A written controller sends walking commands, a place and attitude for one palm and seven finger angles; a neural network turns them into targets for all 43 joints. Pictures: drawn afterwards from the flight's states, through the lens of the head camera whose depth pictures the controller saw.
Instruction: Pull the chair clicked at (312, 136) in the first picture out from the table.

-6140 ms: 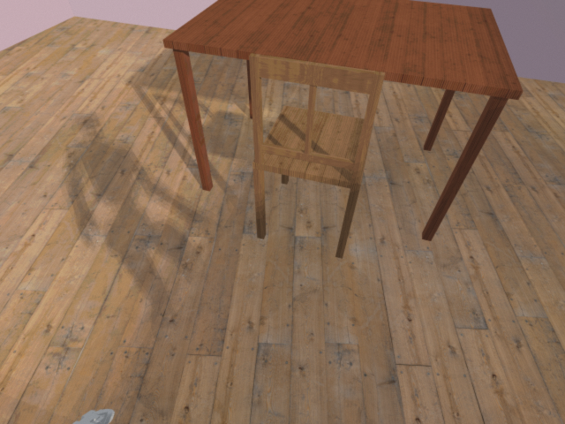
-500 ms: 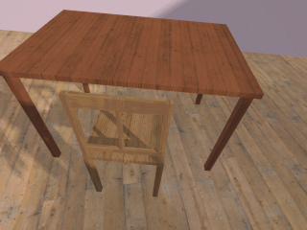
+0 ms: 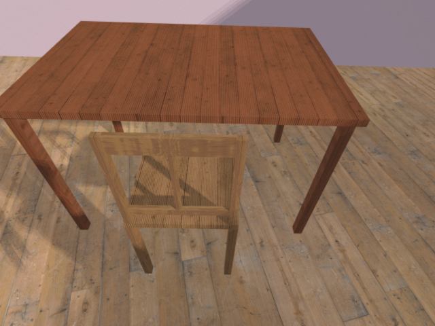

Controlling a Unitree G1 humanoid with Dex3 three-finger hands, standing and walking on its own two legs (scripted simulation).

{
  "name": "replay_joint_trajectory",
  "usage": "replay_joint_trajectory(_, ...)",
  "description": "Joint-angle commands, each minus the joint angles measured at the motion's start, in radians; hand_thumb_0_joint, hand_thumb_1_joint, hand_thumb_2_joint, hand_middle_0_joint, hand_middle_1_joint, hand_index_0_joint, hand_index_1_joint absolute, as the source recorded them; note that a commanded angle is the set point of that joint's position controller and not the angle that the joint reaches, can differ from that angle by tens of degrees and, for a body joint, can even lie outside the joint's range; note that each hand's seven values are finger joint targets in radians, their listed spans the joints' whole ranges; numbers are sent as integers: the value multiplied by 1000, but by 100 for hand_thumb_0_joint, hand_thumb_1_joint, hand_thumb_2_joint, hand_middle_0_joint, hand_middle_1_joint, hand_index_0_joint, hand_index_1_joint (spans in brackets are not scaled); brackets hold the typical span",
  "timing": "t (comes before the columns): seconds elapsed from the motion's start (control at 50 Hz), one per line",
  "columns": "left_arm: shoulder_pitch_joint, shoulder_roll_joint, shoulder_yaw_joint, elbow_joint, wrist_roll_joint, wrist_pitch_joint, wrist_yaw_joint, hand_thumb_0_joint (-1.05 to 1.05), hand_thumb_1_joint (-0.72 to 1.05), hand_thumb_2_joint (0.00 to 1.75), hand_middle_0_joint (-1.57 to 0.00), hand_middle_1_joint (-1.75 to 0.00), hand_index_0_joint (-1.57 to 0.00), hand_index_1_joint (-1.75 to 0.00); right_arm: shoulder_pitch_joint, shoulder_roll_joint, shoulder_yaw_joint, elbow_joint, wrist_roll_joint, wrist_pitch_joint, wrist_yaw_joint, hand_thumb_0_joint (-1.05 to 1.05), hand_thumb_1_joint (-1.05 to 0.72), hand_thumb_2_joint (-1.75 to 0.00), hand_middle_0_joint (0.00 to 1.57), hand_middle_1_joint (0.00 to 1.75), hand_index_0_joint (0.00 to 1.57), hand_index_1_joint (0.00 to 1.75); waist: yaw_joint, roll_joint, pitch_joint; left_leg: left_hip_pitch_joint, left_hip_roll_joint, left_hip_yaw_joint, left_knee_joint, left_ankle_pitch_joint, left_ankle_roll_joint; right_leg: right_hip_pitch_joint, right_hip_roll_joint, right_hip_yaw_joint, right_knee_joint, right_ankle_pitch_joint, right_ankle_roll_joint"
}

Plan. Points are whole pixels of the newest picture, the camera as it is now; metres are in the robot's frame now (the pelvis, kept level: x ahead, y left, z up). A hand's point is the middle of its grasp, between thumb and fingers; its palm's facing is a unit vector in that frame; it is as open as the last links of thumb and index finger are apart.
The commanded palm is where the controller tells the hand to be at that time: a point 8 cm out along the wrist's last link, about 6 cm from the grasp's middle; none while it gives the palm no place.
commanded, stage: look again from close up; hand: left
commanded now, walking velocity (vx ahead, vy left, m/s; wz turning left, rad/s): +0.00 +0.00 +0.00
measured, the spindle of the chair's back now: (175, 183) +0.51 +0.15 -0.12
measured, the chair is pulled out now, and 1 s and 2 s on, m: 0.00 0.00 0.00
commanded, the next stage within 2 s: none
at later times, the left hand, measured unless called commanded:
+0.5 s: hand out of the picture -0.08 +0.12 -0.17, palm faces +0.08 -0.99 -0.14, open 7.4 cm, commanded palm none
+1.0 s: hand out of the picture -0.05 +0.09 -0.17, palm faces +0.06 -0.99 -0.13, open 7.4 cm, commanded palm none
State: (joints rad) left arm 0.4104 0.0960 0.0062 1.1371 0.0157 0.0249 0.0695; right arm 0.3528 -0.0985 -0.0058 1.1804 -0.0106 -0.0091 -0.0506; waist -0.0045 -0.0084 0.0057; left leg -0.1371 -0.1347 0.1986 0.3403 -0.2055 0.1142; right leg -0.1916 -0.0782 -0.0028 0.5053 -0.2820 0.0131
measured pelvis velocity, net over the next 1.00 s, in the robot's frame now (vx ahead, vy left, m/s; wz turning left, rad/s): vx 0.00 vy -0.04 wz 0.01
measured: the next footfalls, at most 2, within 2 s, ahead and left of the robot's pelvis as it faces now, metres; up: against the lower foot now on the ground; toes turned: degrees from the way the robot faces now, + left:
none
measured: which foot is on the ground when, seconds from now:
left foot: down 0.00-1.00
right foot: down 0.00-1.00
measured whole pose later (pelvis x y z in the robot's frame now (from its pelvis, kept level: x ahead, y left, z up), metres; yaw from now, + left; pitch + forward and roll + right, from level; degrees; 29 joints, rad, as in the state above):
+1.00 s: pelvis +0.00 -0.04 +0.01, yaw +0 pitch -1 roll +0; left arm 0.40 0.06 0.00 1.13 0.02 -0.01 0.06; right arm 0.35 -0.10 -0.01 1.17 -0.01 -0.02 -0.04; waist -0.01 0.00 -0.01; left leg -0.17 -0.07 0.17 0.35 -0.19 0.11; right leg -0.18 -0.02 -0.03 0.44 -0.24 0.00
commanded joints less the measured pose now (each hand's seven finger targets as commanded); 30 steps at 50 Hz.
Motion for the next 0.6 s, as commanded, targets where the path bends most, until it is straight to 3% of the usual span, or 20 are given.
replay_joint_trajectory(0.0,135,45,8,6,-1,-23,4,0,90,90,-20,-30,-20,-30,74,-99,-18,-13,4,-9,-3,0,-90,-90,20,30,20,30,6,-30,120,-33,276,-277,-132,49,-148,-54,-17,35,-70,114,-38)
replay_joint_trajectory(0.04,111,38,6,-5,-1,-30,3,0,90,90,-20,-30,-20,-30,85,-88,-17,-11,6,-12,0,0,-90,-90,20,30,20,30,-6,-61,104,-14,273,-266,-113,47,-119,-68,-24,47,-78,121,-41)
replay_joint_trajectory(0.08,103,36,7,-6,-1,-26,4,0,90,90,-20,-30,-20,-30,91,-94,-21,-10,4,-11,-1,0,-90,-90,20,30,20,30,-14,-33,103,-8,284,-290,-145,-15,-130,-92,-12,38,-55,83,-34)
replay_joint_trajectory(0.12,114,39,11,-5,3,-15,4,0,90,90,-20,-30,-20,-30,86,-104,-25,-10,3,-7,-3,0,-90,-90,20,30,20,30,-8,9,131,-40,307,-336,-208,-113,-150,-104,5,10,-13,39,-25)
replay_joint_trajectory(0.18,139,38,15,-1,10,-7,0,0,90,90,-20,-30,-20,-30,57,-104,-27,-22,4,-4,-1,0,-90,-90,20,30,20,30,8,43,150,-92,321,-344,-245,-219,-135,-100,2,-2,25,-9,-20)
replay_joint_trajectory(0.22,150,41,17,3,11,-5,0,0,90,90,-20,-30,-20,-30,49,-103,-28,-24,4,-3,-2,0,-90,-90,20,30,20,30,12,57,154,-98,320,-340,-257,-213,-144,-98,2,-8,39,-21,-21)
replay_joint_trajectory(0.26,156,34,15,6,12,-9,0,0,90,90,-20,-30,-20,-30,47,-103,-27,-27,3,-5,0,0,-90,-90,20,30,20,30,14,24,147,-99,318,-338,-233,-207,-125,-90,-4,9,3,3,-24)
replay_joint_trajectory(0.32,154,27,13,11,8,-16,2,0,90,90,-20,-30,-20,-30,58,-102,-29,-23,3,-3,0,0,-90,-90,20,30,20,30,6,-8,152,-87,303,-335,-218,-178,-155,-93,-4,21,-39,49,-32)
replay_joint_trajectory(0.38,141,24,10,7,8,-27,0,0,90,90,-20,-30,-20,-30,68,-95,-28,-22,4,-6,3,0,-90,-90,20,30,20,30,-1,-32,148,-76,289,-314,-188,-150,-128,-100,-12,44,-71,75,-38)
replay_joint_trajectory(0.42,138,21,8,6,5,-32,-1,0,90,90,-20,-30,-20,-30,74,-92,-25,-21,4,-10,2,0,-90,-90,20,30,20,30,-6,-14,121,-35,282,-302,-167,-90,-125,-107,-16,52,-72,94,-40)
replay_joint_trajectory(0.52,135,27,12,5,6,-24,-1,0,90,90,-20,-30,-20,-30,82,-95,-26,-18,5,-12,-1,0,-90,-90,20,30,20,30,-7,32,115,-35,301,-323,-199,-119,-138,-103,0,25,-41,69,-29)
replay_joint_trajectory(0.58,140,26,11,7,9,-25,-2,0,90,90,-20,-30,-20,-30,69,-93,-25,-23,4,-12,0,0,-90,-90,20,30,20,30,2,20,122,-62,300,-325,-197,-148,-122,-91,-6,29,-58,75,-31)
